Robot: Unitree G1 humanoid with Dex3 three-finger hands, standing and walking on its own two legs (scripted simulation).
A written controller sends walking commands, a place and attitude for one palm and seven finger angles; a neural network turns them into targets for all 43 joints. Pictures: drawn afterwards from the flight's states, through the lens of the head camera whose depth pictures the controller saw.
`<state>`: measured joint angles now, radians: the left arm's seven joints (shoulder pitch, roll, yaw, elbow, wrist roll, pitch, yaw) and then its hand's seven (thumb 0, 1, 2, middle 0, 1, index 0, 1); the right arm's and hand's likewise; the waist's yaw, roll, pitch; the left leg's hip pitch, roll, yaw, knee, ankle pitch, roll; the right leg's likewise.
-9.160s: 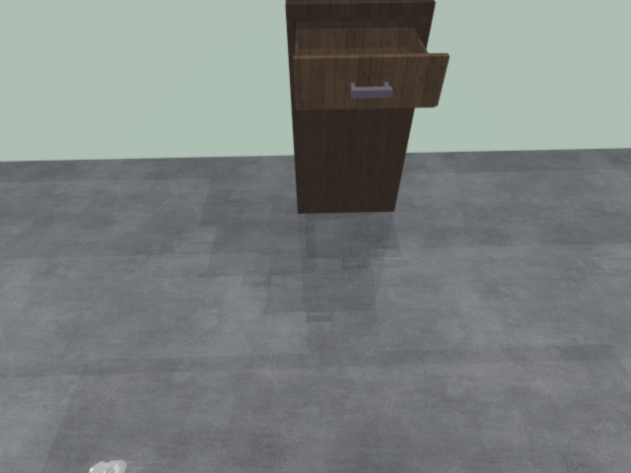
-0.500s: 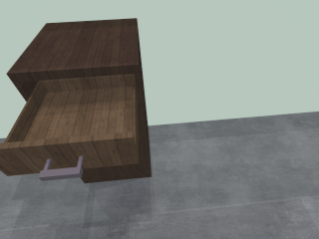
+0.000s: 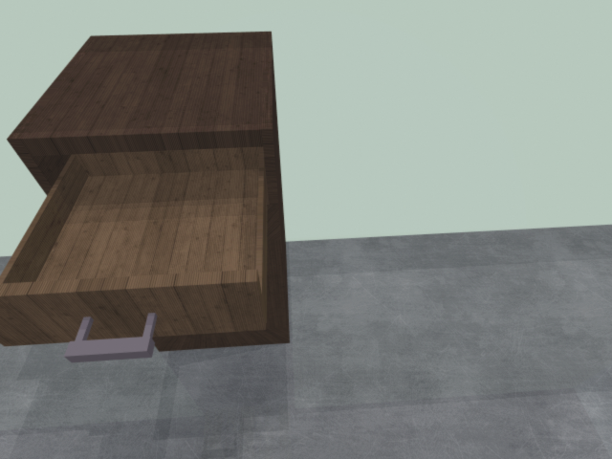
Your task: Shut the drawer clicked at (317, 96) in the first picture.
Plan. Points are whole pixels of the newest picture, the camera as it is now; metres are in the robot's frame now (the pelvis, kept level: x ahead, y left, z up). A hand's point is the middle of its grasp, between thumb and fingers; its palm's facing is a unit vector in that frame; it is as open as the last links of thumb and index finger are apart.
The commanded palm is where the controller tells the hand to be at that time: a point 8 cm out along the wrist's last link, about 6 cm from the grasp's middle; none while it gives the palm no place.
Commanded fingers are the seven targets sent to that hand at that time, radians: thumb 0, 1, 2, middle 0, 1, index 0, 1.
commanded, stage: look again from close up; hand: left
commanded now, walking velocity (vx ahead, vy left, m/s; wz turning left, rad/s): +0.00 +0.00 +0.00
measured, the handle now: (115, 335) +0.27 +0.29 -0.01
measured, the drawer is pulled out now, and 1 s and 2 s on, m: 0.29 0.29 0.29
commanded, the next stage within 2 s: shuffle to correct the standing spot in 0.38 s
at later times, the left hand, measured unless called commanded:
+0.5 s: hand out of the picture +0.01 +0.17 -0.18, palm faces +0.03 -0.98 -0.19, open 7.4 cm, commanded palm none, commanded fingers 0.00 0.90 0.90 -0.20 -0.30 -0.20 -0.30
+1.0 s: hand out of the picture -0.01 +0.26 -0.19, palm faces +0.12 -0.96 -0.24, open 7.4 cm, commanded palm none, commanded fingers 0.00 0.90 0.90 -0.20 -0.30 -0.20 -0.30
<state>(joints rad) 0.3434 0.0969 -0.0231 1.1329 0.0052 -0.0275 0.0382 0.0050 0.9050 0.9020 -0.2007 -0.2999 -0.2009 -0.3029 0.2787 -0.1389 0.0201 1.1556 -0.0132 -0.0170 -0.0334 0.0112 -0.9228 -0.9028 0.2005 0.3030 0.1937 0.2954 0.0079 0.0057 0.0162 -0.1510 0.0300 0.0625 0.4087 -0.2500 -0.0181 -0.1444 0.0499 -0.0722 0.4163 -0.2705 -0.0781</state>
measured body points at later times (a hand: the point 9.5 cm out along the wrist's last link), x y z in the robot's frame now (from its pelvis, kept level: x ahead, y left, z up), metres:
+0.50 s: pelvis +0.02 +0.00 +0.00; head +0.03 +0.00 +0.45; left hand +0.00 +0.22 -0.16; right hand +0.00 -0.20 -0.17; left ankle -0.02 +0.13 -0.74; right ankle -0.03 -0.06 -0.74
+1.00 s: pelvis -0.01 +0.06 -0.01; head -0.01 +0.07 +0.43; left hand -0.02 +0.31 -0.17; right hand +0.06 -0.17 -0.16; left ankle +0.02 +0.20 -0.74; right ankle -0.03 -0.05 -0.70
